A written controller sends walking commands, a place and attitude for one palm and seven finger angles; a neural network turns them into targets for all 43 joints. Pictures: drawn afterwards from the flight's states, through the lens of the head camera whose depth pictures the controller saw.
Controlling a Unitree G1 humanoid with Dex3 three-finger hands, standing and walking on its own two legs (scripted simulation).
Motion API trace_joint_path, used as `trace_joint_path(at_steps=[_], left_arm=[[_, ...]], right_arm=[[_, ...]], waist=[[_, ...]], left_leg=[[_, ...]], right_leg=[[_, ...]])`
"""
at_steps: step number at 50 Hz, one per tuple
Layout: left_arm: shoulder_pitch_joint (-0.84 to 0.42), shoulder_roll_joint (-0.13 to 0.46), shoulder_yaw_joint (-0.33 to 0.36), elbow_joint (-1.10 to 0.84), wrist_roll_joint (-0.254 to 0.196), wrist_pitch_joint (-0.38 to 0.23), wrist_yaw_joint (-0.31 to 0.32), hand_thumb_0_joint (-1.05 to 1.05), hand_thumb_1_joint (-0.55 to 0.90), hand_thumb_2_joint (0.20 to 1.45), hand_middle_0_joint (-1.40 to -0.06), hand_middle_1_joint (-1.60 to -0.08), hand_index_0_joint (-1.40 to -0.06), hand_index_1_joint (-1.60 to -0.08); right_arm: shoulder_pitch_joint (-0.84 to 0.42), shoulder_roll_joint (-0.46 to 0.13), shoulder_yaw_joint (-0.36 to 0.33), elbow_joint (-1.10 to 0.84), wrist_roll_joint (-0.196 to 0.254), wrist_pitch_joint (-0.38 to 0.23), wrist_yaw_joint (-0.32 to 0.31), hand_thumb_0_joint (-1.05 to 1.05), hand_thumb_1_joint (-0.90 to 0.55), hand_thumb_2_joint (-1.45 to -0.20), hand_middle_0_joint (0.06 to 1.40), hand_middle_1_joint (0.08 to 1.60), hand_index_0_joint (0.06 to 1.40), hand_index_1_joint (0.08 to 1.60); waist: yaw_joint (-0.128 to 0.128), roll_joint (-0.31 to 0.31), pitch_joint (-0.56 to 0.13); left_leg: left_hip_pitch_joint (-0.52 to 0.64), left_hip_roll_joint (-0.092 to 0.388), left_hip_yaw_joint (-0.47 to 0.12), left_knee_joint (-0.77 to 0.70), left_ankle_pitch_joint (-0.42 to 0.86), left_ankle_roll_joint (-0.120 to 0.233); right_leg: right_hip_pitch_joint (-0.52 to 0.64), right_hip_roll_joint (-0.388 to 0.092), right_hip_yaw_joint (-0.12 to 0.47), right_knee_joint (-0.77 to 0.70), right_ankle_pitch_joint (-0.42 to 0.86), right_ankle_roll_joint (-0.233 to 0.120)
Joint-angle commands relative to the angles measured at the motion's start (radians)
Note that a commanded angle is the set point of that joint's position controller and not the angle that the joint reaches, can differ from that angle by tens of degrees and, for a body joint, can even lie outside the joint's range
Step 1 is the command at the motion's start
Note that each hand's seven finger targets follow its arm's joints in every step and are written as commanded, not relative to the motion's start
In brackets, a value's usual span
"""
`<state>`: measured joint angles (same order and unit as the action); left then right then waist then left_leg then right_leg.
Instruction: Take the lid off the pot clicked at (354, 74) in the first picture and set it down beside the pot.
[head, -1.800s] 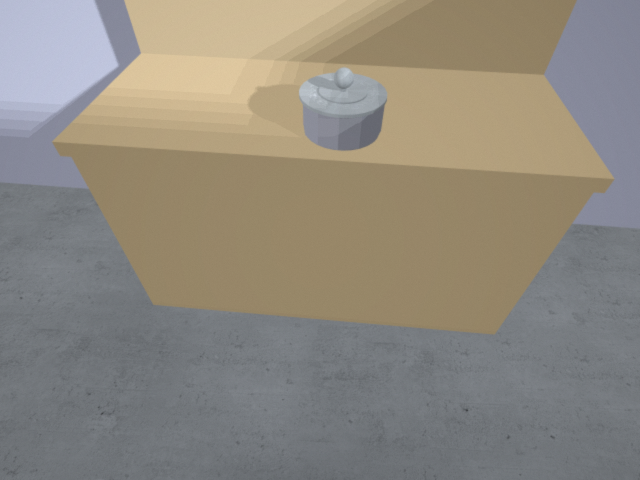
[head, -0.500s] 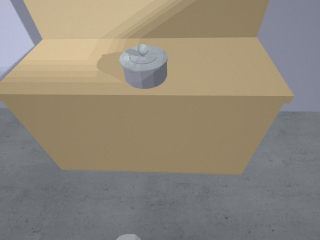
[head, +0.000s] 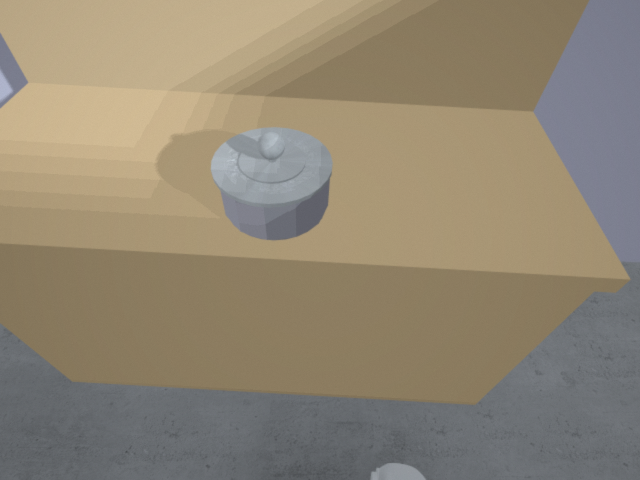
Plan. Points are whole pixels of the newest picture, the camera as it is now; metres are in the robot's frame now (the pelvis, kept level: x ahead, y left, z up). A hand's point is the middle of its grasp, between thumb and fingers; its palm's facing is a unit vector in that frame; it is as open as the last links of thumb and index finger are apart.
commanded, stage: take the last steps up to it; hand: left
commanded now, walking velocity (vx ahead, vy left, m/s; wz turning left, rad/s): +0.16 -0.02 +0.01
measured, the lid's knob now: (271, 145) +0.58 +0.14 +0.10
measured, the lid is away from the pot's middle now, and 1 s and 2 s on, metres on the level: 0.00 0.00 0.00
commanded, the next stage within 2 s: come to a stop and stand still in 0.04 s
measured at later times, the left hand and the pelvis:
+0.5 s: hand (217, 458) +0.17 +0.16 -0.17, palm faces +0.09 -0.97 -0.23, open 7.2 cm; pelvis +0.09 -0.02 +0.00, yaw +3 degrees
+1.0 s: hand out of the picture +0.01 +0.26 -0.18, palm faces +0.09 -0.98 -0.16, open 7.4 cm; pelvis +0.05 +0.07 +0.02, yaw +1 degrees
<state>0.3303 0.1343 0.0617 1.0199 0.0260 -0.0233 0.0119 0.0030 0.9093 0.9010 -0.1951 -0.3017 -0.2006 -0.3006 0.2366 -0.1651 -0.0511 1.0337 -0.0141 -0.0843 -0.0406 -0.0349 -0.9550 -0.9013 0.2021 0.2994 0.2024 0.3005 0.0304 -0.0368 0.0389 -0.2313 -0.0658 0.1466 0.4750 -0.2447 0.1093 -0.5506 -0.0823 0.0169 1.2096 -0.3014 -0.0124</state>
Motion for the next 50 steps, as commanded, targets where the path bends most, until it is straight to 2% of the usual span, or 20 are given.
trace_joint_path(at_steps=[1,7,9,10,11,12,13,14,16,21,28,29,30,31,32,33,36,39,46,50], left_arm=[[0.089,0.023,0.003,-0.046,0.007,0.011,-0.017,0.000,0.900,0.900,-0.200,-0.300,-0.200,-0.300],[-0.106,0.061,-0.002,-0.109,-0.001,0.001,-0.021,0.000,0.900,0.900,-0.200,-0.300,-0.200,-0.300],[-0.086,0.060,-0.009,-0.098,0.000,-0.006,-0.013,0.000,0.900,0.900,-0.200,-0.300,-0.200,-0.300],[-0.030,0.079,-0.011,-0.075,-0.002,-0.013,-0.006,0.000,0.900,0.900,-0.200,-0.300,-0.200,-0.300],[0.048,0.128,-0.003,-0.049,0.000,-0.023,0.005,0.000,0.900,0.900,-0.200,-0.300,-0.200,-0.300],[0.103,0.195,0.007,-0.030,-0.001,-0.030,0.018,0.000,0.900,0.900,-0.200,-0.300,-0.200,-0.300],[0.125,0.248,0.012,-0.024,-0.008,-0.022,0.023,0.000,0.900,0.900,-0.200,-0.300,-0.200,-0.300],[0.120,0.269,0.019,-0.041,-0.004,-0.008,0.030,0.000,0.900,0.900,-0.200,-0.300,-0.200,-0.300],[0.080,0.250,0.027,-0.038,-0.002,0.003,0.046,0.000,0.900,0.900,-0.200,-0.300,-0.200,-0.300],[-0.068,0.241,0.039,-0.106,0.001,0.023,0.061,0.000,0.900,0.900,-0.200,-0.300,-0.200,-0.300],[-0.151,0.255,0.046,-0.161,0.015,0.045,0.037,0.000,0.900,0.900,-0.200,-0.300,-0.200,-0.300],[-0.148,0.240,0.042,-0.161,0.008,0.053,0.033,0.000,0.900,0.900,-0.200,-0.300,-0.200,-0.300],[-0.106,0.186,0.026,-0.160,0.001,0.064,0.029,0.000,0.900,0.900,-0.200,-0.300,-0.200,-0.300],[-0.090,0.112,0.012,-0.174,-0.008,0.074,0.030,0.000,0.900,0.900,-0.200,-0.300,-0.200,-0.300],[-0.111,0.143,0.012,-0.170,-0.006,0.084,0.037,0.000,0.900,0.900,-0.200,-0.300,-0.200,-0.300],[-0.096,0.153,0.020,-0.142,-0.002,0.085,0.032,0.000,0.900,0.900,-0.200,-0.300,-0.200,-0.300],[-0.013,0.174,0.030,-0.070,0.005,0.074,0.006,0.000,0.900,0.900,-0.200,-0.300,-0.200,-0.300],[0.020,0.181,0.028,-0.054,0.002,0.076,0.000,0.000,0.900,0.900,-0.200,-0.300,-0.200,-0.300],[0.054,0.170,0.029,-0.053,0.004,0.087,-0.003,0.000,0.900,0.900,-0.200,-0.300,-0.200,-0.300],[0.078,0.157,0.022,-0.036,0.002,0.089,-0.005,0.000,0.900,0.900,-0.200,-0.300,-0.200,-0.300]], right_arm=[[0.059,-0.082,0.004,-0.037,0.005,-0.020,0.012,0.000,-0.900,-0.900,0.200,0.300,0.200,0.300],[0.152,-0.130,-0.002,-0.004,-0.009,0.007,0.012,0.000,-0.900,-0.900,0.200,0.300,0.200,0.300],[0.157,-0.123,0.006,0.008,-0.010,0.019,0.005,0.000,-0.900,-0.900,0.200,0.300,0.200,0.300],[0.151,-0.107,0.014,0.013,-0.007,0.023,0.002,0.000,-0.900,-0.900,0.200,0.300,0.200,0.300],[0.161,-0.090,0.018,0.015,-0.001,0.023,0.003,0.000,-0.900,-0.900,0.200,0.300,0.200,0.300],[0.184,-0.067,0.015,0.010,0.014,0.029,0.005,0.000,-0.900,-0.900,0.200,0.300,0.200,0.300],[0.208,-0.068,0.005,0.005,0.021,0.046,0.000,0.000,-0.900,-0.900,0.200,0.300,0.200,0.300],[0.194,-0.073,-0.005,-0.009,0.017,0.061,-0.010,0.000,-0.900,-0.900,0.200,0.300,0.200,0.300],[0.112,-0.072,-0.009,-0.019,0.013,0.092,-0.013,0.000,-0.900,-0.900,0.200,0.300,0.200,0.300],[0.053,-0.069,-0.022,-0.056,0.004,0.136,0.017,0.000,-0.900,-0.900,0.200,0.300,0.200,0.300],[0.106,-0.063,-0.026,-0.074,0.009,0.108,0.031,0.000,-0.900,-0.900,0.200,0.300,0.200,0.300],[0.145,-0.073,-0.027,-0.062,0.010,0.097,0.031,0.000,-0.900,-0.900,0.200,0.300,0.200,0.300],[0.141,-0.133,-0.037,-0.065,0.007,0.085,0.030,0.000,-0.900,-0.900,0.200,0.300,0.200,0.300],[0.106,-0.234,-0.054,-0.105,-0.007,0.079,0.028,0.000,-0.900,-0.900,0.200,0.300,0.200,0.300],[0.039,-0.248,-0.042,-0.137,-0.021,0.088,0.021,0.000,-0.900,-0.900,0.200,0.300,0.200,0.300],[-0.032,-0.197,-0.023,-0.140,-0.027,0.081,0.012,0.000,-0.900,-0.900,0.200,0.300,0.200,0.300],[-0.087,-0.162,-0.007,-0.140,-0.019,0.069,-0.001,0.000,-0.900,-0.900,0.200,0.300,0.200,0.300],[-0.008,-0.153,-0.009,-0.107,-0.007,0.067,-0.012,0.000,-0.900,-0.900,0.200,0.300,0.200,0.300],[0.119,-0.147,-0.017,-0.058,-0.005,0.062,-0.024,0.000,-0.900,-0.900,0.200,0.300,0.200,0.300],[0.128,-0.149,-0.024,-0.038,-0.004,0.062,-0.021,0.000,-0.900,-0.900,0.200,0.300,0.200,0.300]], waist=[[0.010,0.112,0.042],[-0.062,0.123,0.026],[-0.051,0.112,-0.009],[-0.021,0.078,-0.037],[0.005,0.009,-0.119],[0.007,-0.106,-0.212],[0.003,-0.147,-0.254],[0.008,-0.082,-0.180],[0.028,-0.191,-0.151],[-0.014,-0.127,-0.154],[-0.061,-0.209,-0.139],[-0.081,-0.157,-0.140],[-0.077,0.036,-0.132],[-0.083,0.408,-0.041],[-0.078,0.346,0.018],[-0.042,0.261,0.057],[-0.006,0.137,0.052],[-0.029,0.181,-0.008],[-0.061,0.127,-0.044],[-0.060,0.169,-0.033]], left_leg=[[-0.089,0.270,-0.199,-0.297,0.288,0.110],[0.072,0.288,-0.200,-0.204,0.364,0.093],[0.103,0.257,-0.168,-0.087,0.525,0.048],[0.075,0.226,-0.162,-0.002,0.530,0.001],[0.007,0.180,-0.139,0.086,0.424,-0.051],[-0.133,0.117,-0.097,0.199,0.109,-0.105],[-0.156,0.058,-0.082,0.338,-0.337,-0.136],[-0.193,0.052,-0.121,0.432,-0.415,-0.129],[-0.268,0.067,-0.165,0.655,-0.446,-0.142],[-0.266,0.074,-0.186,0.704,-0.287,-0.167],[-0.011,0.045,-0.077,0.202,-0.094,-0.155],[0.080,0.049,-0.082,0.048,0.015,-0.151],[0.149,0.146,-0.198,-0.066,0.012,-0.135],[-0.024,0.387,-0.544,-0.244,-0.015,-0.060],[-0.235,0.435,-0.621,-0.313,-0.147,0.007],[-0.276,0.395,-0.570,-0.363,-0.291,0.003],[-0.150,0.316,-0.459,-0.319,-0.249,-0.013],[0.005,0.290,-0.376,-0.306,-0.130,-0.043],[0.107,0.333,-0.438,-0.336,-0.161,-0.020],[0.090,0.325,-0.429,-0.368,-0.233,-0.025]], right_leg=[[0.023,-0.055,-0.026,-0.178,0.099,0.037],[0.079,-0.005,-0.096,-0.515,0.091,0.027],[0.188,0.032,-0.120,-0.637,0.136,0.024],[0.314,0.031,-0.103,-0.753,0.251,0.028],[0.489,-0.027,-0.034,-0.753,0.564,0.018],[0.662,-0.209,0.153,-0.668,1.009,-0.067],[0.677,-0.358,0.216,-0.690,1.277,-0.190],[0.614,-0.382,0.188,-0.702,1.337,-0.230],[0.547,-0.378,0.236,-0.720,1.287,-0.275],[0.390,-0.302,0.099,-0.775,0.903,-0.213],[0.235,-0.199,0.054,-0.755,0.373,-0.108],[0.188,-0.156,0.025,-0.693,0.232,-0.062],[0.084,-0.072,-0.017,-0.555,0.003,-0.011],[-0.028,0.074,-0.079,-0.341,-0.317,0.065],[0.054,0.068,0.056,-0.236,-0.292,0.047],[0.073,0.052,0.104,-0.202,-0.175,0.041],[0.013,0.074,0.094,-0.093,-0.017,0.051],[-0.013,0.092,0.095,-0.081,0.055,0.066],[-0.003,0.082,0.099,-0.158,0.009,0.054],[0.046,0.070,0.062,-0.256,-0.029,0.045]])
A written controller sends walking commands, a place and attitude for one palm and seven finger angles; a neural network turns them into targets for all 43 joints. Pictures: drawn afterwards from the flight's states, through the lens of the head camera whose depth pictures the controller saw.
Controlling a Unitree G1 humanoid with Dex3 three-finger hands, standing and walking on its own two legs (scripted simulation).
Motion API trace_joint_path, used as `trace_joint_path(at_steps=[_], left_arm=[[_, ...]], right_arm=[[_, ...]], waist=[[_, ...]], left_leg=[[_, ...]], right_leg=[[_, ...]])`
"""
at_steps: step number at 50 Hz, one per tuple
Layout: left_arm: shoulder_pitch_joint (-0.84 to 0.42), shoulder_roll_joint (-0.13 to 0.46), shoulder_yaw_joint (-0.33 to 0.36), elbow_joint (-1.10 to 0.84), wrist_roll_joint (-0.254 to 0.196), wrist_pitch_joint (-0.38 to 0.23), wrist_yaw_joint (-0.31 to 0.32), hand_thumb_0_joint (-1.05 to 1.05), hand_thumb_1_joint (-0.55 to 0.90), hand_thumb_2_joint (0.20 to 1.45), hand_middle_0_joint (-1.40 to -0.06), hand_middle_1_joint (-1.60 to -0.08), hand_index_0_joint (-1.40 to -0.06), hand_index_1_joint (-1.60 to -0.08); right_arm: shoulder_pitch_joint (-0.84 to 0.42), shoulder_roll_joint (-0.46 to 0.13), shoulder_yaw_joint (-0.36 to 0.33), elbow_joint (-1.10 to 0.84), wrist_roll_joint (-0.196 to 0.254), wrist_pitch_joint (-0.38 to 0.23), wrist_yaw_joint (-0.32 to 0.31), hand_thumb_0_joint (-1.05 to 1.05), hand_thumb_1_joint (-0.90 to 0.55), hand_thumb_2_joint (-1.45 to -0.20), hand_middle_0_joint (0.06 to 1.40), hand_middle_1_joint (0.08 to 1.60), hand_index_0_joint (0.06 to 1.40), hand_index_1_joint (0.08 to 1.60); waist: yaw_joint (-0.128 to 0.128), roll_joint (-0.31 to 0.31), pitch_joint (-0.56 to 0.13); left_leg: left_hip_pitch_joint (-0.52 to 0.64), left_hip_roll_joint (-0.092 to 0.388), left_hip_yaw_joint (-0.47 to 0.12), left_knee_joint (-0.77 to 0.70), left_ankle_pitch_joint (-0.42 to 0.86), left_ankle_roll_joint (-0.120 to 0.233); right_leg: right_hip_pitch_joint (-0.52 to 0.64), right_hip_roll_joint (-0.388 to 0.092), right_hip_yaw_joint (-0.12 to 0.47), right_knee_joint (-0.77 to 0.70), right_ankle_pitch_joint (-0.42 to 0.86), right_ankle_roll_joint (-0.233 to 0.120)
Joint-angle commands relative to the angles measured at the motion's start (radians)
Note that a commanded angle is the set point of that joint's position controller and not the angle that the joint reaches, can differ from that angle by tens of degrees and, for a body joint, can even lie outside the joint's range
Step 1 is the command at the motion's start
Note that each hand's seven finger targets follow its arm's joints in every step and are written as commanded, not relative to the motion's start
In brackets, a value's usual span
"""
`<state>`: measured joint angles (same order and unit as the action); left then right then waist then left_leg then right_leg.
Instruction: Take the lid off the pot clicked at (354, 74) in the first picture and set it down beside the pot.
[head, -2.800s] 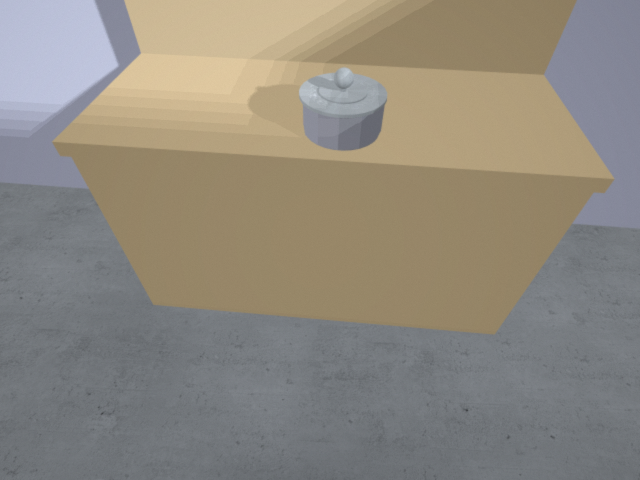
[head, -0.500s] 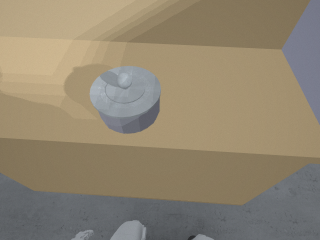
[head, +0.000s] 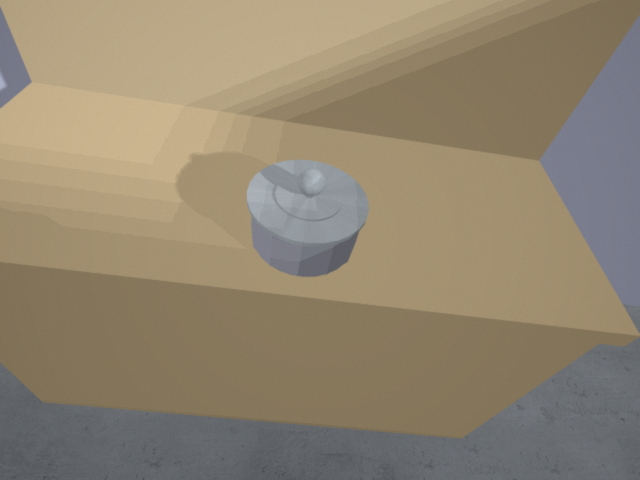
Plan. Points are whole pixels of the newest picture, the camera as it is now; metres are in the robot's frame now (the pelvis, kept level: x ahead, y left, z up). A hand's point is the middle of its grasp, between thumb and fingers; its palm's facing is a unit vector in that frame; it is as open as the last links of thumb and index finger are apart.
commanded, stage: come to a stop and stand still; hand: left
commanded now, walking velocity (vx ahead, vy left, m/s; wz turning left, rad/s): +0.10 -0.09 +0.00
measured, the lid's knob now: (311, 182) +0.53 +0.06 +0.08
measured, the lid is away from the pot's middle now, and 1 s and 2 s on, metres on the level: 0.00 0.00 0.00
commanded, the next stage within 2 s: look again from close up in 0.48 s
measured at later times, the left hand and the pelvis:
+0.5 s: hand out of the picture -0.05 +0.12 -0.19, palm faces +0.07 -0.99 -0.12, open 7.4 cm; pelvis -0.01 -0.02 -0.01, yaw +0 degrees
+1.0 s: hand out of the picture -0.02 +0.24 -0.20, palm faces +0.04 -0.98 -0.21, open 7.3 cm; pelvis -0.03 +0.06 -0.02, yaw -1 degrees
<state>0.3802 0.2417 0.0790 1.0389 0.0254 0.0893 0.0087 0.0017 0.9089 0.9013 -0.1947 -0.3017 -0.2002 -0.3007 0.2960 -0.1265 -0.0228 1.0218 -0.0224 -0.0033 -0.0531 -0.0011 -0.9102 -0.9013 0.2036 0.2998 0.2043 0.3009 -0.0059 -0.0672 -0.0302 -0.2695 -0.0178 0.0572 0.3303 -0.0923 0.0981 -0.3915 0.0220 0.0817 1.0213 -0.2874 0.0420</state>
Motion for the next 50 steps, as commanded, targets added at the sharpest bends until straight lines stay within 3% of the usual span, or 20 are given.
trace_joint_path(at_steps=[1,7,11,12,14,15,16,18,23,26,28,29,30,32,33,35,38,40,43,50], left_arm=[[0.030,0.041,0.003,-0.051,0.002,-0.022,-0.003,0.000,0.900,0.900,-0.200,-0.300,-0.200,-0.300],[0.116,-0.011,-0.015,-0.003,-0.006,-0.026,0.000,0.000,0.900,0.900,-0.200,-0.300,-0.200,-0.300],[0.240,-0.049,-0.022,0.060,-0.009,-0.042,0.011,0.000,0.900,0.900,-0.200,-0.300,-0.200,-0.300],[0.257,-0.033,-0.022,0.068,-0.004,-0.049,0.019,0.000,0.900,0.900,-0.200,-0.300,-0.200,-0.300],[0.145,0.043,-0.019,0.036,0.000,-0.061,0.036,0.000,0.900,0.900,-0.200,-0.300,-0.200,-0.300],[0.032,0.056,-0.026,-0.002,-0.001,-0.060,0.039,0.000,0.900,0.900,-0.200,-0.300,-0.200,-0.300],[-0.039,0.068,-0.023,-0.024,0.000,-0.056,0.037,0.000,0.900,0.900,-0.200,-0.300,-0.200,-0.300],[-0.064,-0.013,-0.038,-0.016,-0.016,-0.109,0.036,0.000,0.900,0.900,-0.200,-0.300,-0.200,-0.300],[0.039,-0.030,-0.052,0.042,-0.007,-0.125,0.034,0.000,0.900,0.900,-0.200,-0.300,-0.200,-0.300],[0.069,-0.062,-0.057,0.064,-0.022,-0.126,0.033,0.000,0.900,0.900,-0.200,-0.300,-0.200,-0.300],[0.085,-0.077,-0.057,0.078,-0.020,-0.120,0.043,0.000,0.900,0.900,-0.200,-0.300,-0.200,-0.300],[0.150,-0.017,-0.057,0.087,-0.011,-0.139,0.080,0.000,0.900,0.900,-0.200,-0.300,-0.200,-0.300],[0.148,0.028,-0.044,0.071,-0.006,-0.138,0.074,0.000,0.900,0.900,-0.200,-0.300,-0.200,-0.300],[0.114,0.001,-0.058,0.047,-0.010,-0.147,0.064,0.000,0.900,0.900,-0.200,-0.300,-0.200,-0.300],[0.074,0.000,-0.056,0.026,-0.009,-0.151,0.064,0.000,0.900,0.900,-0.200,-0.300,-0.200,-0.300],[0.055,-0.004,-0.049,-0.010,-0.011,-0.143,0.063,0.000,0.900,0.900,-0.200,-0.300,-0.200,-0.300],[0.100,-0.055,-0.062,0.008,-0.009,-0.124,0.064,0.000,0.900,0.900,-0.200,-0.300,-0.200,-0.300],[0.088,-0.048,-0.063,-0.001,-0.008,-0.108,0.059,0.000,0.900,0.900,-0.200,-0.300,-0.200,-0.300],[0.084,-0.037,-0.066,-0.005,-0.004,-0.098,0.058,0.000,0.900,0.900,-0.200,-0.300,-0.200,-0.300],[0.057,0.005,-0.066,-0.050,-0.002,-0.085,0.050,0.000,0.900,0.900,-0.200,-0.300,-0.200,-0.300]], right_arm=[[0.075,-0.193,-0.056,-0.018,0.001,-0.016,-0.005,0.000,-0.900,-0.900,0.200,0.300,0.200,0.300],[0.060,-0.203,-0.065,0.015,-0.006,-0.002,0.006,0.000,-0.900,-0.900,0.200,0.300,0.200,0.300],[0.044,-0.177,-0.065,0.046,-0.002,0.011,0.014,0.000,-0.900,-0.900,0.200,0.300,0.200,0.300],[0.056,-0.142,-0.059,0.057,0.006,0.013,0.017,0.000,-0.900,-0.900,0.200,0.300,0.200,0.300],[0.071,-0.037,-0.034,0.054,0.016,0.020,0.018,0.000,-0.900,-0.900,0.200,0.300,0.200,0.300],[0.075,-0.056,-0.036,0.052,0.009,0.029,0.023,0.000,-0.900,-0.900,0.200,0.300,0.200,0.300],[0.090,-0.062,-0.037,0.042,0.007,0.032,0.033,0.000,-0.900,-0.900,0.200,0.300,0.200,0.300],[0.096,-0.065,-0.034,0.072,0.006,0.024,0.041,0.000,-0.900,-0.900,0.200,0.300,0.200,0.300],[0.037,-0.015,-0.014,0.059,0.012,-0.005,0.024,0.000,-0.900,-0.900,0.200,0.300,0.200,0.300],[0.082,-0.054,-0.007,0.097,0.017,-0.035,0.009,0.000,-0.900,-0.900,0.200,0.300,0.200,0.300],[0.095,-0.078,-0.005,0.117,0.011,-0.041,-0.003,0.000,-0.900,-0.900,0.200,0.300,0.200,0.300],[-0.056,-0.087,0.003,0.025,0.025,-0.033,0.010,0.000,-0.900,-0.900,0.200,0.300,0.200,0.300],[-0.060,-0.041,0.002,-0.012,0.023,-0.019,0.016,0.000,-0.900,-0.900,0.200,0.300,0.200,0.300],[-0.005,-0.026,0.000,-0.004,0.020,-0.025,0.013,0.000,-0.900,-0.900,0.200,0.300,0.200,0.300],[0.032,-0.049,-0.005,-0.003,0.022,-0.031,0.016,0.000,-0.900,-0.900,0.200,0.300,0.200,0.300],[0.072,-0.108,-0.018,0.003,0.019,-0.041,0.014,0.000,-0.900,-0.900,0.200,0.300,0.200,0.300],[0.054,-0.144,-0.015,-0.002,0.016,-0.040,-0.001,0.000,-0.900,-0.900,0.200,0.300,0.200,0.300],[0.031,-0.143,-0.010,-0.022,0.015,-0.029,0.000,0.000,-0.900,-0.900,0.200,0.300,0.200,0.300],[0.008,-0.139,-0.003,-0.038,0.017,-0.025,0.004,0.000,-0.900,-0.900,0.200,0.300,0.200,0.300],[-0.001,-0.180,-0.011,-0.063,0.015,-0.027,0.015,0.000,-0.900,-0.900,0.200,0.300,0.200,0.300]], waist=[[-0.024,0.199,0.030],[-0.003,0.236,0.027],[0.047,0.150,0.069],[0.045,0.084,0.083],[-0.003,-0.213,0.195],[-0.032,-0.159,0.226],[-0.063,-0.085,0.164],[-0.054,-0.078,0.199],[-0.006,-0.016,0.174],[0.004,0.068,0.073],[0.011,0.087,0.037],[0.068,0.013,0.187],[0.035,0.016,0.144],[-0.002,-0.026,0.029],[-0.024,-0.018,-0.053],[-0.021,0.097,-0.145],[0.010,0.258,-0.058],[0.021,0.193,0.015],[0.025,0.111,0.126],[0.026,0.101,0.050]], left_leg=[[0.105,0.273,-0.332,-0.242,-0.426,-0.016],[0.000,0.238,-0.284,-0.304,-0.514,-0.032],[-0.160,0.163,-0.185,-0.246,-0.538,-0.077],[-0.169,0.109,-0.134,-0.157,-0.494,-0.103],[-0.190,-0.007,-0.003,0.224,-0.332,-0.120],[-0.133,0.006,-0.016,0.381,-0.330,-0.118],[-0.052,-0.015,-0.002,0.541,-0.310,-0.123],[-0.165,0.040,-0.037,0.529,-0.219,-0.106],[-0.071,0.051,-0.023,0.247,-0.241,-0.111],[0.123,0.115,-0.120,0.093,0.210,-0.071],[0.155,0.150,-0.142,0.140,0.388,-0.044],[-0.053,0.103,-0.084,0.372,0.084,-0.071],[-0.125,0.027,-0.045,0.366,-0.189,-0.104],[-0.080,0.039,-0.048,0.287,-0.220,-0.083],[-0.008,0.047,-0.067,0.233,-0.094,-0.075],[0.113,0.111,-0.145,0.243,0.283,-0.045],[0.161,0.196,-0.261,0.197,0.632,0.016],[0.112,0.196,-0.269,0.150,0.463,0.016],[-0.015,0.148,-0.257,0.095,0.183,-0.015],[0.078,0.164,-0.312,-0.018,0.027,-0.028]], right_leg=[[-0.076,-0.037,-0.021,-0.108,-0.061,-0.015],[0.142,-0.001,-0.130,-0.345,-0.169,-0.053],[0.403,0.027,-0.179,-0.666,-0.062,-0.074],[0.424,-0.015,-0.135,-0.774,-0.054,-0.080],[0.165,-0.294,0.203,-0.994,-0.408,-0.176],[-0.014,-0.354,0.218,-1.038,-0.459,-0.213],[-0.086,-0.330,0.165,-0.997,-0.341,-0.227],[0.049,-0.224,0.061,-0.919,-0.128,-0.188],[0.164,-0.233,0.020,-0.735,0.320,-0.195],[0.173,-0.121,-0.048,-0.623,0.391,-0.090],[0.208,-0.107,-0.049,-0.621,0.339,-0.080],[0.152,-0.174,0.057,-0.722,0.656,0.002],[0.289,-0.239,0.080,-0.650,1.022,-0.042],[0.345,-0.229,0.024,-0.576,0.943,-0.106],[0.360,-0.195,-0.010,-0.528,0.873,-0.120],[0.326,-0.129,-0.070,-0.459,0.590,-0.106],[0.201,-0.055,-0.093,-0.476,0.059,-0.091],[0.176,-0.046,-0.098,-0.511,-0.041,-0.089],[0.185,-0.070,-0.072,-0.573,0.033,-0.094],[0.148,-0.064,-0.089,-0.522,-0.045,-0.067]])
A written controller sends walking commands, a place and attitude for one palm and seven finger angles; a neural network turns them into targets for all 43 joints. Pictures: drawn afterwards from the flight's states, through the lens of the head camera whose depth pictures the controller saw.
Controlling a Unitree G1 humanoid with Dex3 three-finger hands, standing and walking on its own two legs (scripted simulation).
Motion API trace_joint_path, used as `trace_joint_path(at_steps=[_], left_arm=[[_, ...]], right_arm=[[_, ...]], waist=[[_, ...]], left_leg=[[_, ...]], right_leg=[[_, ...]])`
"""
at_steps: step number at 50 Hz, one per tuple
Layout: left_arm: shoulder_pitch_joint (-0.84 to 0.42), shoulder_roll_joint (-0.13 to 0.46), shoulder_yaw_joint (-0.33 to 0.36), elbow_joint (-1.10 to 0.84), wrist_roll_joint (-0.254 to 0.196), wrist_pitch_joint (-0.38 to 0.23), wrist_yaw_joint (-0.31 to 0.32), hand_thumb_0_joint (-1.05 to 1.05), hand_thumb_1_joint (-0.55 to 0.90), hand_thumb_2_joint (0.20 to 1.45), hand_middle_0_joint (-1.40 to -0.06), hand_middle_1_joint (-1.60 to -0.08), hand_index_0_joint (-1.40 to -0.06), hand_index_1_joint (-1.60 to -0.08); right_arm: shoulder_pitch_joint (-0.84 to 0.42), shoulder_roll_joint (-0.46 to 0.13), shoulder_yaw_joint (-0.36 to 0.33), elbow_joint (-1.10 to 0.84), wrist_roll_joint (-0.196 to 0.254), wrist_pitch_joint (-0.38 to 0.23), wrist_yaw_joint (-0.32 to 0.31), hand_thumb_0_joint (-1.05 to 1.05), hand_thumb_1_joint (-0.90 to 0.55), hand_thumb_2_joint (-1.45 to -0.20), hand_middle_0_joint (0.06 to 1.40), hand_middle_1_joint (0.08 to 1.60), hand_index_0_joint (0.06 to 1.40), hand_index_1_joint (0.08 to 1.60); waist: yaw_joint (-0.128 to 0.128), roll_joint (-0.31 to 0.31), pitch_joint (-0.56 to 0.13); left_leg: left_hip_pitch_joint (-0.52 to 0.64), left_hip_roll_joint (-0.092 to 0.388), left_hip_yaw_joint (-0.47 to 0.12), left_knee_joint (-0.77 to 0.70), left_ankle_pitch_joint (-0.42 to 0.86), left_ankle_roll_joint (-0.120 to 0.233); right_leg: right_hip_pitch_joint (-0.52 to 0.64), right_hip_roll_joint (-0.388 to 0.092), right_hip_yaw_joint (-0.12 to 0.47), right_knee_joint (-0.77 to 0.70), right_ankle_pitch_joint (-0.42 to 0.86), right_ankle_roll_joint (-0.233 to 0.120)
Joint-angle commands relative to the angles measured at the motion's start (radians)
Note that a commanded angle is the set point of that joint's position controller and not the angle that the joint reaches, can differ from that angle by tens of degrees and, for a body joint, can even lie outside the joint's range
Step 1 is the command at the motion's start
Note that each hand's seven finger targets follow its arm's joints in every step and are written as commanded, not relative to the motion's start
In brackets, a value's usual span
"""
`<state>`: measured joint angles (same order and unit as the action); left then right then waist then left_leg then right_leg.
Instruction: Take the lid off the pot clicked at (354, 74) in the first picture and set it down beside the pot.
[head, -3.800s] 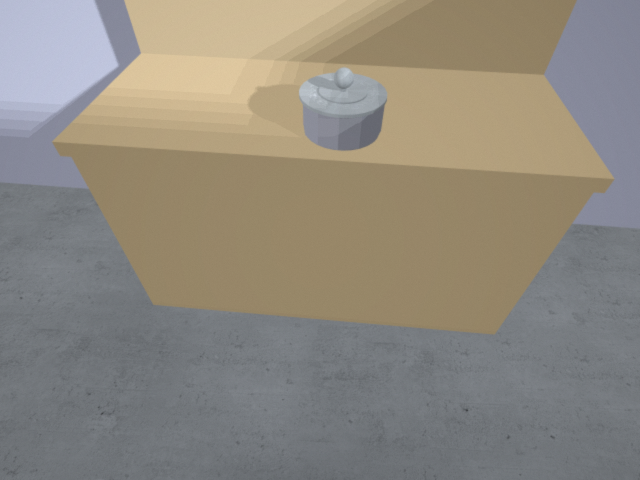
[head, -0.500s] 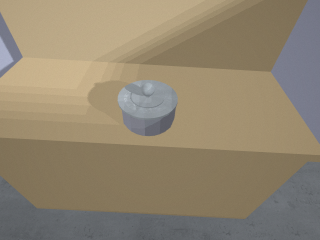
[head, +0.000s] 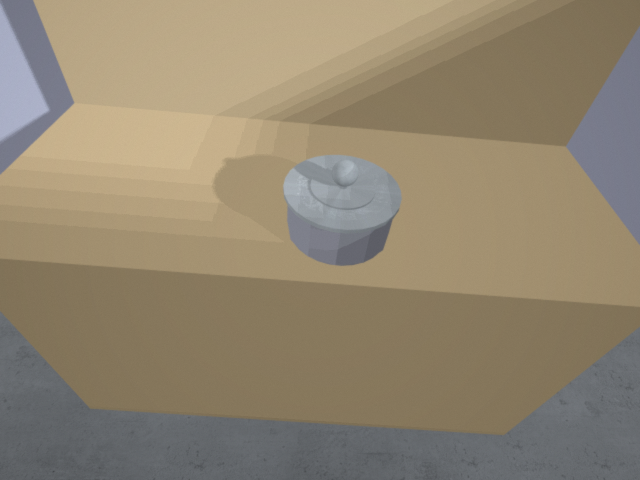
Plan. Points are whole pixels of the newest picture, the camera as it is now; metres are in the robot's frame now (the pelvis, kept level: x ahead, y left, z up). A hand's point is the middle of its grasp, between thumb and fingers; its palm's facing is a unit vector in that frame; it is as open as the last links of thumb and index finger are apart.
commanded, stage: look again from close up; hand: left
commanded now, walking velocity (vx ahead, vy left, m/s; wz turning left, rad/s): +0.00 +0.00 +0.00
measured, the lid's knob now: (345, 173) +0.56 +0.01 +0.10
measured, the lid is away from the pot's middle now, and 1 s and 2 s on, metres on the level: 0.00 0.00 0.00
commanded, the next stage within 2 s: none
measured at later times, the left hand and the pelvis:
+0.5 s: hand out of the picture -0.15 +0.17 -0.18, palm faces +0.08 -0.98 -0.16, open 7.3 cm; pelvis -0.08 +0.01 +0.01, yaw +1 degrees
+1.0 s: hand out of the picture -0.14 +0.19 -0.18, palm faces +0.11 -0.98 -0.17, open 7.3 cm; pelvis -0.19 +0.01 -0.01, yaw +1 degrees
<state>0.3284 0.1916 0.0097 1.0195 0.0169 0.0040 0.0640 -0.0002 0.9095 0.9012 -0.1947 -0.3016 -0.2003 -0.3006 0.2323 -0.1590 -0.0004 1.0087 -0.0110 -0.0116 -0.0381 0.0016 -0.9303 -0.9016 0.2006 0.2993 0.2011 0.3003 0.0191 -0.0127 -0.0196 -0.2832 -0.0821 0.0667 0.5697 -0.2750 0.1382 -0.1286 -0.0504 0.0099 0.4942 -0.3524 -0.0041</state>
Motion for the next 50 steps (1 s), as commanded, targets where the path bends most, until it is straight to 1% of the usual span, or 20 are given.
trace_joint_path(at_steps=[1,9,15,24,29,31,33,35,36,37,38,39,40,41,42,43,44,45,47,50], left_arm=[[0.101,0.061,0.004,-0.036,0.007,0.004,-0.005,0.000,0.900,0.900,-0.200,-0.300,-0.200,-0.300],[0.134,0.084,0.003,-0.031,0.012,0.012,-0.015,0.000,0.900,0.900,-0.200,-0.300,-0.200,-0.300],[0.169,0.080,0.003,-0.018,0.013,0.004,-0.020,0.000,0.900,0.900,-0.200,-0.300,-0.200,-0.300],[0.277,0.042,0.008,0.043,0.017,0.015,-0.021,0.000,0.900,0.900,-0.200,-0.300,-0.200,-0.300],[0.339,0.020,0.015,0.072,0.018,0.016,-0.024,0.000,0.900,0.900,-0.200,-0.300,-0.200,-0.300],[0.346,0.025,0.017,0.070,0.016,0.013,-0.024,0.000,0.900,0.900,-0.200,-0.300,-0.200,-0.300],[0.277,0.049,0.026,0.053,0.013,0.014,-0.024,0.000,0.900,0.900,-0.200,-0.300,-0.200,-0.300],[0.033,0.109,0.050,-0.028,0.014,0.012,-0.008,0.000,0.900,0.900,-0.200,-0.300,-0.200,-0.300],[-0.124,0.134,0.065,-0.089,0.020,0.007,0.007,0.000,0.900,0.900,-0.200,-0.300,-0.200,-0.300],[-0.191,0.122,0.062,-0.117,0.022,-0.006,0.011,0.000,0.900,0.900,-0.200,-0.300,-0.200,-0.300],[-0.169,0.102,0.057,-0.117,0.024,-0.010,0.009,0.000,0.900,0.900,-0.200,-0.300,-0.200,-0.300],[-0.058,0.073,0.044,-0.089,0.018,-0.003,0.004,0.000,0.900,0.900,-0.200,-0.300,-0.200,-0.300],[0.057,0.042,0.041,-0.060,0.007,0.010,-0.007,0.000,0.900,0.900,-0.200,-0.300,-0.200,-0.300],[0.075,0.014,0.042,-0.052,0.004,0.015,-0.010,0.000,0.900,0.900,-0.200,-0.300,-0.200,-0.300],[0.097,0.010,0.048,-0.064,0.000,0.018,-0.006,0.000,0.900,0.900,-0.200,-0.300,-0.200,-0.300],[0.124,0.001,0.051,-0.058,-0.003,0.023,-0.010,0.000,0.900,0.900,-0.200,-0.300,-0.200,-0.300],[0.103,-0.003,0.047,-0.032,0.005,0.039,-0.008,0.000,0.900,0.900,-0.200,-0.300,-0.200,-0.300],[0.092,0.021,0.048,-0.041,0.010,0.043,-0.009,0.000,0.900,0.900,-0.200,-0.300,-0.200,-0.300],[0.089,0.022,0.044,-0.046,0.007,0.035,-0.017,0.000,0.900,0.900,-0.200,-0.300,-0.200,-0.300],[0.092,0.011,0.035,-0.054,-0.002,0.022,-0.026,0.000,0.900,0.900,-0.200,-0.300,-0.200,-0.300]], right_arm=[[0.060,-0.153,-0.034,-0.053,0.003,-0.017,0.000,0.000,-0.900,-0.900,0.200,0.300,0.200,0.300],[0.019,-0.160,-0.039,-0.064,0.009,-0.004,0.015,0.000,-0.900,-0.900,0.200,0.300,0.200,0.300],[0.027,-0.150,-0.044,-0.050,0.011,-0.001,0.020,0.000,-0.900,-0.900,0.200,0.300,0.200,0.300],[0.022,-0.154,-0.055,-0.012,0.012,0.015,0.019,0.000,-0.900,-0.900,0.200,0.300,0.200,0.300],[0.010,-0.137,-0.060,-0.002,0.012,0.027,0.018,0.000,-0.900,-0.900,0.200,0.300,0.200,0.300],[0.012,-0.120,-0.060,-0.003,0.014,0.031,0.016,0.000,-0.900,-0.900,0.200,0.300,0.200,0.300],[0.045,-0.083,-0.061,0.002,0.010,0.049,0.017,0.000,-0.900,-0.900,0.200,0.300,0.200,0.300],[0.177,-0.068,-0.085,0.019,0.006,0.072,0.014,0.000,-0.900,-0.900,0.200,0.300,0.200,0.300],[0.256,-0.089,-0.098,0.037,0.005,0.080,0.016,0.000,-0.900,-0.900,0.200,0.300,0.200,0.300],[0.306,-0.068,-0.091,0.045,0.009,0.062,0.018,0.000,-0.900,-0.900,0.200,0.300,0.200,0.300],[0.332,-0.039,-0.074,0.047,0.016,0.035,0.021,0.000,-0.900,-0.900,0.200,0.300,0.200,0.300],[0.276,-0.005,-0.052,0.040,0.015,0.011,0.025,0.000,-0.900,-0.900,0.200,0.300,0.200,0.300],[0.197,-0.008,-0.044,0.025,0.008,0.000,0.024,0.000,-0.900,-0.900,0.200,0.300,0.200,0.300],[0.192,-0.022,-0.042,0.006,-0.002,-0.008,0.015,0.000,-0.900,-0.900,0.200,0.300,0.200,0.300],[0.159,-0.050,-0.040,-0.027,-0.008,-0.002,-0.002,0.000,-0.900,-0.900,0.200,0.300,0.200,0.300],[0.070,-0.067,-0.040,-0.054,-0.011,-0.003,-0.010,0.000,-0.900,-0.900,0.200,0.300,0.200,0.300],[0.018,-0.076,-0.034,-0.057,-0.009,-0.010,-0.011,0.000,-0.900,-0.900,0.200,0.300,0.200,0.300],[0.002,-0.065,-0.032,-0.070,-0.007,-0.009,-0.010,0.000,-0.900,-0.900,0.200,0.300,0.200,0.300],[-0.012,-0.083,-0.039,-0.074,-0.011,-0.009,-0.004,0.000,-0.900,-0.900,0.200,0.300,0.200,0.300],[0.064,-0.091,-0.047,-0.042,-0.017,0.005,-0.002,0.000,-0.900,-0.900,0.200,0.300,0.200,0.300]], waist=[[-0.004,0.048,0.048],[0.013,0.041,0.107],[0.013,0.008,0.074],[0.027,0.082,0.099],[0.039,0.037,0.096],[0.036,-0.026,0.086],[-0.004,-0.163,0.109],[-0.110,-0.302,0.080],[-0.170,-0.289,0.070],[-0.191,-0.235,0.086],[-0.183,-0.136,0.129],[-0.106,0.013,0.191],[-0.031,0.245,0.258],[-0.038,0.342,0.293],[-0.011,0.251,0.253],[0.037,0.157,0.179],[0.054,0.246,0.154],[0.061,0.178,0.179],[0.065,0.032,0.165],[0.033,0.066,0.129]], left_leg=[[0.086,0.232,-0.332,-0.279,0.170,-0.074],[-0.034,0.215,-0.327,-0.406,-0.271,-0.121],[-0.018,0.201,-0.316,-0.399,-0.290,-0.092],[-0.110,0.210,-0.315,-0.468,-0.426,-0.104],[-0.137,0.168,-0.249,-0.429,-0.424,-0.130],[-0.095,0.122,-0.199,-0.343,-0.371,-0.139],[0.053,0.033,-0.114,-0.084,-0.214,-0.157],[0.262,-0.001,-0.071,0.445,-0.058,-0.164],[0.273,0.043,-0.131,0.618,-0.054,-0.151],[0.251,0.074,-0.142,0.574,-0.117,-0.139],[0.185,0.096,-0.139,0.270,-0.161,-0.125],[0.075,0.096,-0.108,-0.120,-0.157,-0.126],[-0.064,0.106,-0.183,-0.320,-0.231,-0.135],[-0.199,0.191,-0.338,-0.410,-0.186,-0.126],[-0.313,0.264,-0.368,-0.427,-0.151,-0.053],[-0.335,0.273,-0.404,-0.425,-0.204,-0.013],[-0.334,0.298,-0.530,-0.443,-0.376,-0.006],[-0.381,0.316,-0.578,-0.460,-0.448,0.016],[-0.347,0.306,-0.520,-0.426,-0.382,0.035],[-0.238,0.270,-0.435,-0.386,-0.323,0.012]], right_leg=[[-0.129,0.009,-0.015,0.017,-0.003,-0.018],[-0.129,0.000,0.009,-0.001,-0.002,-0.011],[-0.122,0.009,0.016,-0.031,0.001,-0.021],[-0.091,0.044,-0.018,0.031,-0.026,-0.017],[-0.066,0.046,-0.008,-0.021,-0.039,-0.028],[-0.110,0.018,0.048,-0.097,-0.093,-0.044],[-0.363,-0.071,0.188,-0.269,-0.321,-0.087],[-0.668,-0.229,0.340,-0.433,-0.402,-0.172],[-0.720,-0.258,0.315,-0.374,-0.224,-0.173],[-0.700,-0.222,0.241,-0.291,-0.117,-0.150],[-0.595,-0.172,0.206,-0.148,-0.047,-0.116],[-0.476,-0.095,0.147,0.029,-0.101,-0.077],[-0.419,-0.003,0.056,0.215,-0.159,-0.047],[-0.398,0.075,0.011,0.405,-0.103,-0.008],[-0.304,0.078,0.059,0.548,-0.089,-0.005],[-0.256,0.071,0.071,0.627,-0.076,-0.004],[-0.300,0.040,0.114,0.665,-0.041,-0.005],[-0.317,0.034,0.126,0.718,-0.012,-0.012],[-0.278,0.025,0.110,0.650,-0.026,-0.019],[-0.160,0.042,0.035,0.322,-0.131,-0.035]])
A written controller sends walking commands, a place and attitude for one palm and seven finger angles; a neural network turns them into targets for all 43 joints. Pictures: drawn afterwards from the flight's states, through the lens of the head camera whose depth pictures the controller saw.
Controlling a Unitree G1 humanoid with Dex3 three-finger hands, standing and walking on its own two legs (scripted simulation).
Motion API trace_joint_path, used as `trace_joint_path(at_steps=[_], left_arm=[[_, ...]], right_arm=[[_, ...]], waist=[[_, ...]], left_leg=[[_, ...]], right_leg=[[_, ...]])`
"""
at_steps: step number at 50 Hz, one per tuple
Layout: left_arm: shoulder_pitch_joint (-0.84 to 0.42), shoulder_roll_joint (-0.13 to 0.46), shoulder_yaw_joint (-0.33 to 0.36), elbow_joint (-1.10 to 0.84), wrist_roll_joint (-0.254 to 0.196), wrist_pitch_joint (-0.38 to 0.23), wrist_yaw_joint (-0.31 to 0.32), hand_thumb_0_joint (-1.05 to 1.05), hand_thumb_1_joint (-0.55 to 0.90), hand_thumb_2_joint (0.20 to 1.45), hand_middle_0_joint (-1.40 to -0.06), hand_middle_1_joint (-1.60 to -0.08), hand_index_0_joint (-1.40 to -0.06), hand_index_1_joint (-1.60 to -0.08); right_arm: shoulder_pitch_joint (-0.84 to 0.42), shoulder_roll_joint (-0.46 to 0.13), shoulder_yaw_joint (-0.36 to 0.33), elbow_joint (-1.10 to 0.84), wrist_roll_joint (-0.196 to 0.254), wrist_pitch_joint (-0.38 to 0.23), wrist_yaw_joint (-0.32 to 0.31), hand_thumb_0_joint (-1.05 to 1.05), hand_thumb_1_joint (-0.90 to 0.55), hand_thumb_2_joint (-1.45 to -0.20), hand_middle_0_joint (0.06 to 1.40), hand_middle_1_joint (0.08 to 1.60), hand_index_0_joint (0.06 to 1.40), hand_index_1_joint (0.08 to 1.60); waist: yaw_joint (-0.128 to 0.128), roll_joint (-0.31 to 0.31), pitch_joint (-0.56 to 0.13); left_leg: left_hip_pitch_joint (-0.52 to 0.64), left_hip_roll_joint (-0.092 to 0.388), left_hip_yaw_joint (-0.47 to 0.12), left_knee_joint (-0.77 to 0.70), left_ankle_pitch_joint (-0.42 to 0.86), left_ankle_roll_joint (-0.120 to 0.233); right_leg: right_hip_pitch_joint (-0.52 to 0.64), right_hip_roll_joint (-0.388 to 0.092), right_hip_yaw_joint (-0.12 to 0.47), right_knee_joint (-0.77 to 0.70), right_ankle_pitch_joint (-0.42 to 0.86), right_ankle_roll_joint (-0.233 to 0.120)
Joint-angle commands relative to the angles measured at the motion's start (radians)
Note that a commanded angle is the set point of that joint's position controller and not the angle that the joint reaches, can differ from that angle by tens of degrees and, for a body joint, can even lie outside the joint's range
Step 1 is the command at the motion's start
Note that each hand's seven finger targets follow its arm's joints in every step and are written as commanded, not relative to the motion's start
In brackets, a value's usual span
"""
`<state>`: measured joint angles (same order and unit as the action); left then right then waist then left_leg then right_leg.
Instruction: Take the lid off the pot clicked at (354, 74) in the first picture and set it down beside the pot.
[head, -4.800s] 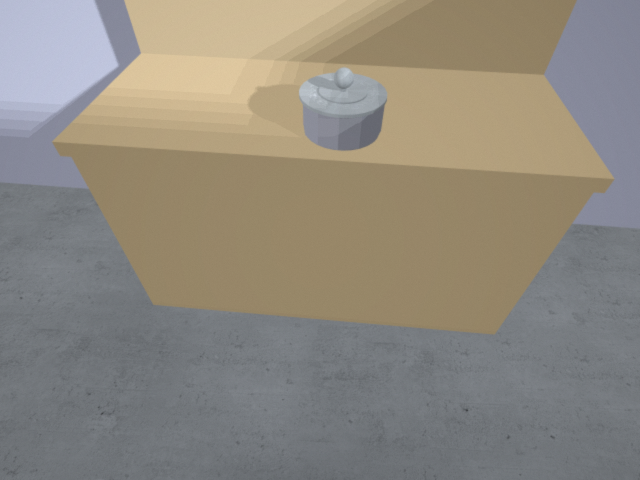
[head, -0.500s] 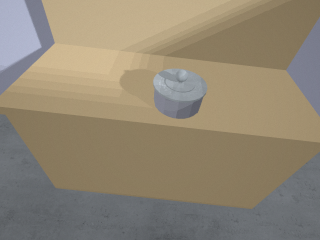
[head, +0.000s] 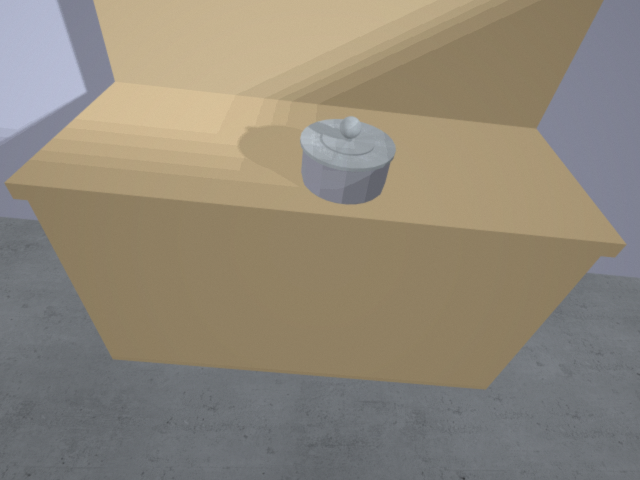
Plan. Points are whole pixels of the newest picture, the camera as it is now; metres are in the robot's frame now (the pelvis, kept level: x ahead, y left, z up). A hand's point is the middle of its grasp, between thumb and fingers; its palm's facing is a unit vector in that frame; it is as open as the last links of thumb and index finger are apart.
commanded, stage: look again from close up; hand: left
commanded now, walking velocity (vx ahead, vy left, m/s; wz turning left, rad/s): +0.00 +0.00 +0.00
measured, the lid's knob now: (350, 127) +0.75 +0.00 +0.11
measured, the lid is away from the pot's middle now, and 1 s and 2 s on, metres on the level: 0.00 0.00 0.00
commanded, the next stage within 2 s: shuffle to correct the standing spot in 1.64 s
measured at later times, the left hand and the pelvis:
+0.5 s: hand out of the picture -0.07 +0.16 -0.16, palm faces +0.05 -0.99 -0.14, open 7.3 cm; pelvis -0.06 +0.00 +0.02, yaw +0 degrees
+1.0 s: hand out of the picture -0.06 +0.15 -0.16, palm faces +0.06 -0.99 -0.15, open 7.3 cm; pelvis -0.05 -0.01 +0.02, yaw +0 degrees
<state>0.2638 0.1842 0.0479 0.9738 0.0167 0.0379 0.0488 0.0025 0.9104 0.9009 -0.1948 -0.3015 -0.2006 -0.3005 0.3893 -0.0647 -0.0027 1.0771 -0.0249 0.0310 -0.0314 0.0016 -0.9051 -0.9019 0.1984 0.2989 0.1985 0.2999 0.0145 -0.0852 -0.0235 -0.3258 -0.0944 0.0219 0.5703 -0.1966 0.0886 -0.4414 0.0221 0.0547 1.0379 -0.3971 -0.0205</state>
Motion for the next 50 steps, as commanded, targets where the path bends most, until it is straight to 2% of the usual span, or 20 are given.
trace_joint_path(at_steps=[1,2,3,4,5,6,7,8,10,11,13,14,15,17,19,21,34,40,43,50], left_arm=[[0.178,0.014,-0.004,-0.009,-0.006,-0.015,-0.012,0.000,0.900,0.900,-0.200,-0.300,-0.200,-0.300],[0.204,0.011,-0.005,-0.002,-0.008,-0.016,-0.011,0.000,0.900,0.900,-0.200,-0.300,-0.200,-0.300],[0.231,0.012,-0.004,0.000,-0.007,-0.015,-0.009,0.000,0.900,0.900,-0.200,-0.300,-0.200,-0.300],[0.231,0.030,-0.003,-0.007,-0.004,-0.017,-0.004,0.000,0.900,0.900,-0.200,-0.300,-0.200,-0.300],[0.199,0.065,0.000,-0.022,-0.002,-0.019,0.002,0.000,0.900,0.900,-0.200,-0.300,-0.200,-0.300],[0.124,0.093,0.004,-0.048,-0.001,-0.023,0.003,0.000,0.900,0.900,-0.200,-0.300,-0.200,-0.300],[0.008,0.093,0.002,-0.077,-0.005,-0.037,0.003,0.000,0.900,0.900,-0.200,-0.300,-0.200,-0.300],[-0.039,0.080,0.000,-0.092,-0.009,-0.049,0.003,0.000,0.900,0.900,-0.200,-0.300,-0.200,-0.300],[-0.021,0.079,-0.001,-0.083,-0.011,-0.054,-0.001,0.000,0.900,0.900,-0.200,-0.300,-0.200,-0.300],[0.005,0.070,-0.006,-0.074,-0.010,-0.055,-0.007,0.000,0.900,0.900,-0.200,-0.300,-0.200,-0.300],[0.071,0.053,-0.011,-0.049,-0.012,-0.054,-0.015,0.000,0.900,0.900,-0.200,-0.300,-0.200,-0.300],[0.107,0.047,-0.012,-0.037,-0.015,-0.055,-0.017,0.000,0.900,0.900,-0.200,-0.300,-0.200,-0.300],[0.119,0.042,-0.010,-0.032,-0.011,-0.056,-0.019,0.000,0.900,0.900,-0.200,-0.300,-0.200,-0.300],[0.128,0.047,-0.015,0.004,-0.016,-0.052,-0.022,0.000,0.900,0.900,-0.200,-0.300,-0.200,-0.300],[0.137,0.041,-0.021,0.015,-0.015,-0.053,-0.023,0.000,0.900,0.900,-0.200,-0.300,-0.200,-0.300],[0.136,0.035,-0.025,0.026,-0.012,-0.051,-0.024,0.000,0.900,0.900,-0.200,-0.300,-0.200,-0.300],[0.145,0.030,-0.034,0.069,-0.007,-0.060,-0.018,0.000,0.900,0.900,-0.200,-0.300,-0.200,-0.300],[0.151,0.042,-0.034,0.070,-0.006,-0.062,-0.019,0.000,0.900,0.900,-0.200,-0.300,-0.200,-0.300],[0.149,0.045,-0.033,0.069,-0.009,-0.064,-0.020,0.000,0.900,0.900,-0.200,-0.300,-0.200,-0.300],[0.149,0.043,-0.033,0.072,-0.010,-0.069,-0.016,0.000,0.900,0.900,-0.200,-0.300,-0.200,-0.300]], right_arm=[[-0.056,-0.183,-0.045,-0.098,-0.003,-0.031,-0.007,0.000,-0.900,-0.900,0.200,0.300,0.200,0.300],[-0.027,-0.185,-0.048,-0.085,0.000,-0.022,-0.006,0.000,-0.900,-0.900,0.200,0.300,0.200,0.300],[-0.006,-0.180,-0.053,-0.077,0.006,-0.014,-0.002,0.000,-0.900,-0.900,0.200,0.300,0.200,0.300],[0.015,-0.153,-0.051,-0.074,0.014,-0.009,0.002,0.000,-0.900,-0.900,0.200,0.300,0.200,0.300],[0.023,-0.111,-0.044,-0.075,0.019,-0.006,0.001,0.000,-0.900,-0.900,0.200,0.300,0.200,0.300],[0.030,-0.106,-0.047,-0.080,0.015,-0.004,0.004,0.000,-0.900,-0.900,0.200,0.300,0.200,0.300],[0.053,-0.123,-0.051,-0.061,0.013,-0.006,0.009,0.000,-0.900,-0.900,0.200,0.300,0.200,0.300],[0.064,-0.121,-0.049,-0.048,0.014,-0.007,0.012,0.000,-0.900,-0.900,0.200,0.300,0.200,0.300],[0.076,-0.104,-0.042,-0.043,0.023,-0.012,0.014,0.000,-0.900,-0.900,0.200,0.300,0.200,0.300],[0.076,-0.106,-0.037,-0.044,0.022,-0.022,0.013,0.000,-0.900,-0.900,0.200,0.300,0.200,0.300],[0.044,-0.116,-0.027,-0.044,0.017,-0.041,0.005,0.000,-0.900,-0.900,0.200,0.300,0.200,0.300],[0.026,-0.130,-0.023,-0.047,0.016,-0.050,-0.001,0.000,-0.900,-0.900,0.200,0.300,0.200,0.300],[0.016,-0.136,-0.024,-0.051,0.018,-0.054,-0.008,0.000,-0.900,-0.900,0.200,0.300,0.200,0.300],[-0.002,-0.148,-0.018,-0.035,0.018,-0.061,-0.007,0.000,-0.900,-0.900,0.200,0.300,0.200,0.300],[-0.016,-0.164,-0.022,-0.036,0.021,-0.061,-0.009,0.000,-0.900,-0.900,0.200,0.300,0.200,0.300],[-0.022,-0.169,-0.025,-0.033,0.022,-0.055,-0.009,0.000,-0.900,-0.900,0.200,0.300,0.200,0.300],[-0.049,-0.164,-0.021,-0.010,0.021,-0.048,-0.003,0.000,-0.900,-0.900,0.200,0.300,0.200,0.300],[-0.054,-0.161,-0.016,-0.007,0.022,-0.048,-0.001,0.000,-0.900,-0.900,0.200,0.300,0.200,0.300],[-0.052,-0.161,-0.013,-0.005,0.020,-0.053,-0.001,0.000,-0.900,-0.900,0.200,0.300,0.200,0.300],[-0.044,-0.154,-0.009,0.006,0.025,-0.062,-0.005,0.000,-0.900,-0.900,0.200,0.300,0.200,0.300]], waist=[[0.029,0.159,0.105],[0.027,0.163,0.107],[0.025,0.125,0.119],[0.011,0.043,0.133],[-0.012,-0.061,0.162],[-0.045,-0.117,0.169],[-0.079,-0.120,0.151],[-0.084,-0.140,0.162],[-0.079,-0.095,0.176],[-0.071,-0.034,0.178],[-0.029,0.127,0.175],[-0.005,0.154,0.151],[0.005,0.120,0.160],[0.010,0.210,0.064],[0.011,0.192,0.046],[0.006,0.152,0.071],[-0.014,0.046,0.137],[-0.014,0.058,0.141],[-0.011,0.091,0.122],[-0.005,0.081,0.095]], left_leg=[[-0.143,0.260,-0.370,-0.391,-0.407,0.041],[-0.149,0.240,-0.344,-0.387,-0.438,0.019],[-0.160,0.198,-0.298,-0.358,-0.435,-0.013],[-0.172,0.128,-0.219,-0.255,-0.367,-0.053],[-0.151,0.058,-0.124,-0.118,-0.273,-0.088],[-0.017,0.036,-0.052,0.047,-0.158,-0.108],[0.076,0.067,-0.054,0.124,-0.117,-0.105],[0.085,0.077,-0.070,0.126,-0.067,-0.095],[0.110,0.088,-0.063,0.051,-0.057,-0.087],[0.118,0.092,-0.072,-0.033,-0.052,-0.081],[0.070,0.130,-0.163,-0.191,-0.062,-0.060],[0.031,0.160,-0.193,-0.226,-0.055,-0.049],[-0.007,0.170,-0.196,-0.231,-0.058,-0.047],[0.027,0.181,-0.234,-0.282,-0.074,-0.039],[0.036,0.189,-0.239,-0.296,-0.102,-0.036],[0.030,0.183,-0.235,-0.303,-0.164,-0.038],[0.081,0.156,-0.197,-0.273,-0.126,-0.051],[0.084,0.143,-0.177,-0.250,-0.109,-0.057],[0.082,0.145,-0.176,-0.246,-0.075,-0.058],[0.096,0.153,-0.166,-0.228,0.019,-0.057]], right_leg=[[0.198,-0.011,-0.032,-0.360,-0.099,-0.022],[0.276,0.005,-0.047,-0.500,-0.060,-0.024],[0.331,0.011,-0.037,-0.628,-0.015,-0.031],[0.322,-0.062,0.091,-0.724,-0.069,-0.069],[0.215,-0.169,0.231,-0.804,-0.193,-0.116],[0.049,-0.262,0.285,-0.888,-0.277,-0.164],[-0.059,-0.268,0.280,-0.911,-0.289,-0.168],[-0.057,-0.217,0.233,-0.892,-0.192,-0.145],[-0.039,-0.184,0.164,-0.847,-0.143,-0.117],[-0.022,-0.164,0.148,-0.801,-0.105,-0.102],[0.068,-0.093,0.105,-0.700,-0.013,-0.065],[0.150,-0.072,0.082,-0.680,0.069,-0.051],[0.197,-0.062,0.067,-0.672,0.114,-0.047],[0.269,-0.066,0.032,-0.634,0.167,-0.036],[0.292,-0.063,0.025,-0.638,0.182,-0.029],[0.275,-0.065,0.026,-0.656,0.151,-0.027],[0.164,-0.091,0.061,-0.725,0.054,-0.025],[0.151,-0.098,0.077,-0.743,0.014,-0.029],[0.172,-0.099,0.075,-0.732,0.058,-0.031],[0.219,-0.099,0.057,-0.713,0.153,-0.032]])
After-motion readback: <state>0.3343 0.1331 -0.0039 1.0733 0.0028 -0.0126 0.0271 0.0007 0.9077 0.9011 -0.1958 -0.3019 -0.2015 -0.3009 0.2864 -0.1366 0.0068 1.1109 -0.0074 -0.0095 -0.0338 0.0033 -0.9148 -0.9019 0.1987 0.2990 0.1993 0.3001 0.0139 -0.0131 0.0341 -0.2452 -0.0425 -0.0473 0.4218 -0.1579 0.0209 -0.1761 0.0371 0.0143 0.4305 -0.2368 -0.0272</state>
